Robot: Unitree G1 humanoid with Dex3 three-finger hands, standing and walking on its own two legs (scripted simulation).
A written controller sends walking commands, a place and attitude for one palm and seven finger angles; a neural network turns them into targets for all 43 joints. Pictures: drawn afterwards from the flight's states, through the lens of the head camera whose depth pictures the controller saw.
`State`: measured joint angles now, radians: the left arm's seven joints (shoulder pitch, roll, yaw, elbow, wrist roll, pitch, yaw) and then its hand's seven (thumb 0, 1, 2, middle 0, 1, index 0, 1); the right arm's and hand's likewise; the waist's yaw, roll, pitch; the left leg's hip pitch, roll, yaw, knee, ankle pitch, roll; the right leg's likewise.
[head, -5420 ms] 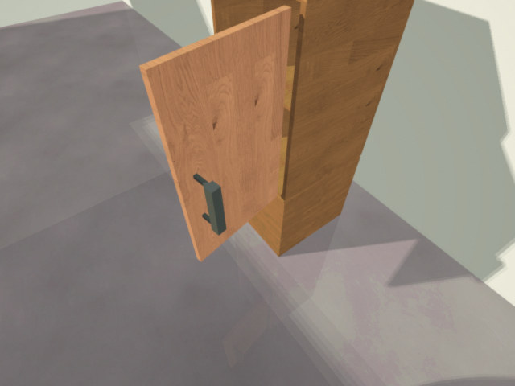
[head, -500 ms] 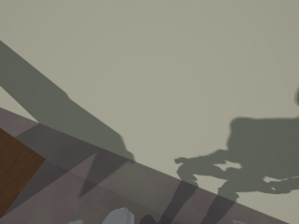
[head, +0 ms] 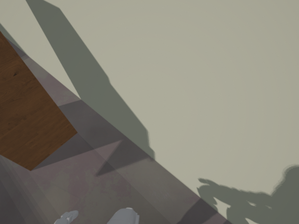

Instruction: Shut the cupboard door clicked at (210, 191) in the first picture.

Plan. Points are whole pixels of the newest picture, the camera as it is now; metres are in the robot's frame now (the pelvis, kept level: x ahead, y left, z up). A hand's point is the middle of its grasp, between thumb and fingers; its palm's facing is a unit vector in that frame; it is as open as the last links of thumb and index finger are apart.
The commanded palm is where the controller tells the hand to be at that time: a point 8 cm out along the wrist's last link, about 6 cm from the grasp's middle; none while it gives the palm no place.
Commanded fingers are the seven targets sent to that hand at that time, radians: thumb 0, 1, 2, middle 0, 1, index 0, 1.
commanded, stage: turn to face it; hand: left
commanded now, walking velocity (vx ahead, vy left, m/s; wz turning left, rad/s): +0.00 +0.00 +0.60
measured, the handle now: out of the picture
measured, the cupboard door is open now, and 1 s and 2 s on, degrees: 100 100 100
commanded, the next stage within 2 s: take the last steps up to it in 1.54 s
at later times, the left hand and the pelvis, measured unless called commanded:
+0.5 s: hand out of the picture +0.05 +0.21 -0.15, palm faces +0.32 -0.90 -0.29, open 7.4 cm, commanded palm none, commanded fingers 0.00 0.90 0.90 -0.20 -0.30 -0.20 -0.30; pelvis +0.02 -0.03 +0.00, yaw +18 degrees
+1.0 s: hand out of the picture -0.04 +0.17 -0.17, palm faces +0.62 -0.75 -0.25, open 7.4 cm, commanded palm none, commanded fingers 0.00 0.90 0.90 -0.20 -0.30 -0.20 -0.30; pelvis +0.03 -0.05 +0.00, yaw +38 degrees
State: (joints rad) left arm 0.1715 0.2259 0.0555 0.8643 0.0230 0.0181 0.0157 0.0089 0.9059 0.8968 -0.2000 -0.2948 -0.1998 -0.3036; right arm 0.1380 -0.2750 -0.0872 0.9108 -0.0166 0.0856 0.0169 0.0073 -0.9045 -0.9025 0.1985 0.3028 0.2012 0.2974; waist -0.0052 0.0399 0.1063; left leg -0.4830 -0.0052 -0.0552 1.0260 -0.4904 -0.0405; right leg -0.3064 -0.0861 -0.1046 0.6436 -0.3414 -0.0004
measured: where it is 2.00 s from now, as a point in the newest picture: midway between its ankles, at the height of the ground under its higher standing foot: outside the picture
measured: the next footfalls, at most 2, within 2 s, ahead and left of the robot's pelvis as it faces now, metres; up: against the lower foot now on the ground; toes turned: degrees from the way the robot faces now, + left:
left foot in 0.24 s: +0.03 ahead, +0.13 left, +0.00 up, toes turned +15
right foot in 0.54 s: +0.10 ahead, -0.15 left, +0.00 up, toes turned +16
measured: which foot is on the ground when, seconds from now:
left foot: up 0.00-0.22, down 0.24-0.54, up 0.56-0.84, down 0.86-1.00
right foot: down 0.00-0.22, up 0.24-0.52, down 0.54-0.86, up 0.88-1.00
